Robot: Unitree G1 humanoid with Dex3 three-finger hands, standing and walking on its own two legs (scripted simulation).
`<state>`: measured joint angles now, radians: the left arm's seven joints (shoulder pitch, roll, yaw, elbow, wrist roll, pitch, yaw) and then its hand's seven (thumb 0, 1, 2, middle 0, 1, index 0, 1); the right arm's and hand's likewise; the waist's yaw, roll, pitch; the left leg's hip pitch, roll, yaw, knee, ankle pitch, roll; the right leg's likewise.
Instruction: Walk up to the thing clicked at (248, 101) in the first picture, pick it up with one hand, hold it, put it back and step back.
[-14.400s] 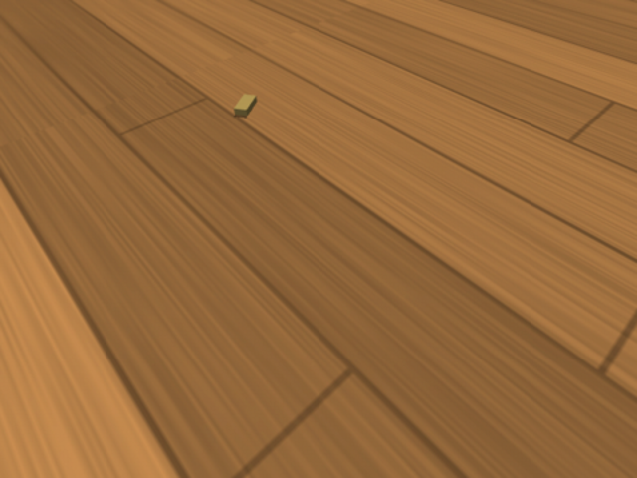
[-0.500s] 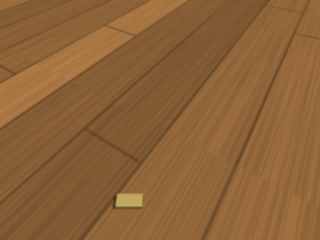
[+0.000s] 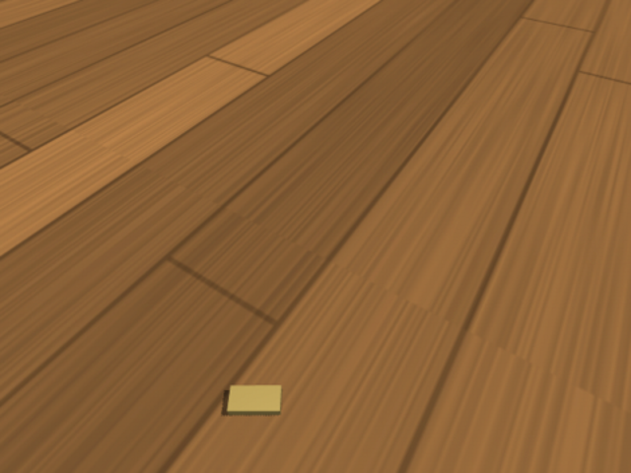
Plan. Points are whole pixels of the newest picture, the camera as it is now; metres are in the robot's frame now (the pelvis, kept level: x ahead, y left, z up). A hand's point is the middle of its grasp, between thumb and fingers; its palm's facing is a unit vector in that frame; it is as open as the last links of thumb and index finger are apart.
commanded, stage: rise first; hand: left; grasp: from above
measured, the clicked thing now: (255, 400) +0.46 +0.21 -0.77
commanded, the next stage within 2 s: none
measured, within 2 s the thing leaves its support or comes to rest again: neither
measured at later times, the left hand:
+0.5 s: hand out of the picture +0.12 +0.25 -0.21, palm faces -0.07 -0.92 -0.39, open 13.3 cm
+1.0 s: hand out of the picture +0.13 +0.26 -0.28, palm faces -0.25 -0.83 -0.51, open 14.2 cm
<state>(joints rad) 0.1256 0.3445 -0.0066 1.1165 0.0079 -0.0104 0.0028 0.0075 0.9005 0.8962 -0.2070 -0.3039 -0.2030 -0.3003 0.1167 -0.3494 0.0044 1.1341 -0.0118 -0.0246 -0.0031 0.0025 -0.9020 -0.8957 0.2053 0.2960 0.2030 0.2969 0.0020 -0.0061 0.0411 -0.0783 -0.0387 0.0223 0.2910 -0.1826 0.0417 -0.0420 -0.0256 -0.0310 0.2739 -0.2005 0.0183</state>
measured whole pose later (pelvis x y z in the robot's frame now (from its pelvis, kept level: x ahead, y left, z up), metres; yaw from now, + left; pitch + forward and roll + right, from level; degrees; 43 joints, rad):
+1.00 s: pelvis -0.03 -0.01 -0.13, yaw -1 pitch +24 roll -3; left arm 0.18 0.39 0.14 0.51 0.31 0.14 -0.02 0.00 -0.56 0.97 -0.11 -1.04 -0.10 -1.05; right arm 0.17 -0.26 -0.02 0.53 0.00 -0.17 -0.01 0.01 -0.90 -0.89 0.21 0.30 0.20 0.30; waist -0.03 0.00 -0.15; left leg -1.15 0.01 -0.01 1.33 -0.59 0.03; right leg -1.09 0.00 -0.06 1.29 -0.61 -0.01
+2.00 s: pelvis -0.11 +0.00 -0.42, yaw -8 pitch +35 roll -9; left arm -0.87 0.81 0.13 1.33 1.26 -0.35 0.29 0.00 -0.54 1.02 -0.09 -0.98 -0.08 -0.98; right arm 0.13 -0.27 0.02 0.75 -0.11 -0.02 0.11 0.00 -0.90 -0.90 0.20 0.30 0.20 0.30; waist -0.16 -0.01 -0.07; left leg -2.26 0.04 -0.07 2.30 -0.66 0.07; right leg -2.16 0.00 -0.14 2.23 -0.69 -0.02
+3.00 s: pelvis -0.11 -0.01 -0.46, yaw -12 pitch +34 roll -12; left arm -0.98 0.94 0.17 1.45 1.30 -0.33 0.37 0.00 -0.54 1.00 -0.08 -1.04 -0.08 -1.03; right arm 0.11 -0.28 0.12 0.70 -0.17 -0.02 0.15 0.00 -0.92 -0.90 0.20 0.30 0.20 0.30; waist -0.23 -0.05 0.02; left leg -2.36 0.07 -0.13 2.46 -0.71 0.06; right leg -2.24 0.02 -0.20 2.34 -0.70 -0.02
